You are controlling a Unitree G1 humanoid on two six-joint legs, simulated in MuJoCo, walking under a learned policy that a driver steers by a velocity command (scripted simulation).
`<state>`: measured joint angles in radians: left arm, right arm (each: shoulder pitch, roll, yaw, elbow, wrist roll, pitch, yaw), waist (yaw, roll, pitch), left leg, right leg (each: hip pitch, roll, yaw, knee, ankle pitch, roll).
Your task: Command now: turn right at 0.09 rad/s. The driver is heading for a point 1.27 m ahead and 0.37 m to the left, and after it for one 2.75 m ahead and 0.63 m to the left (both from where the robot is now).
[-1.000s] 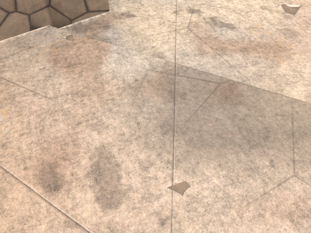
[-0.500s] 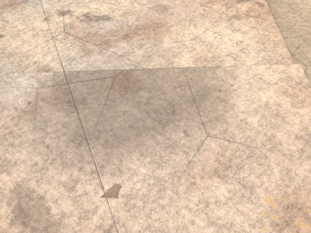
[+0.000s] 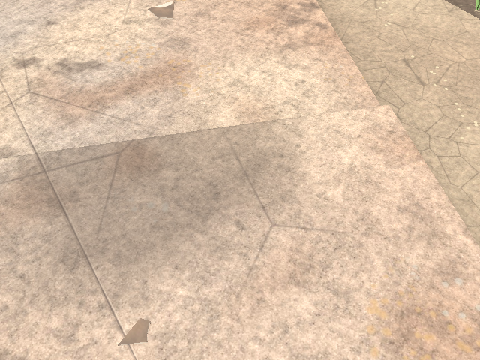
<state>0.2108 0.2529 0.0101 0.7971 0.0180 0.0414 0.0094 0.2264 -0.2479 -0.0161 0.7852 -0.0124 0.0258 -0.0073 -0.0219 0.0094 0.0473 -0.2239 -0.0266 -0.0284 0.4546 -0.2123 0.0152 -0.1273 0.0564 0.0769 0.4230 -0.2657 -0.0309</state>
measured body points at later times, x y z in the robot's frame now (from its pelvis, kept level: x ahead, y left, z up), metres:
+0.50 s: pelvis +0.00 -0.02 +0.00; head +0.01 -0.02 +0.45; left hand +0.05 +0.24 -0.14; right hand +0.04 -0.27 -0.15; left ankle +0.02 +0.11 -0.74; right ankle -0.03 -0.11 -0.74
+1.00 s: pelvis +0.09 +0.04 -0.01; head +0.09 +0.06 +0.44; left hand +0.04 +0.30 -0.17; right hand +0.19 -0.24 -0.12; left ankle +0.11 +0.13 -0.74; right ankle -0.03 -0.11 -0.74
